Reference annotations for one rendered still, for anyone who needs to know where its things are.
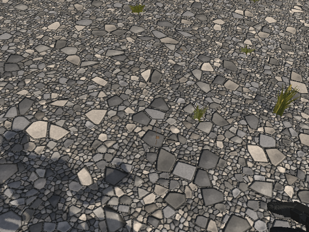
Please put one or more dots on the robot right hand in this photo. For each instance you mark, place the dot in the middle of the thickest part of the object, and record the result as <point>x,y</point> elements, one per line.
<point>294,210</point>

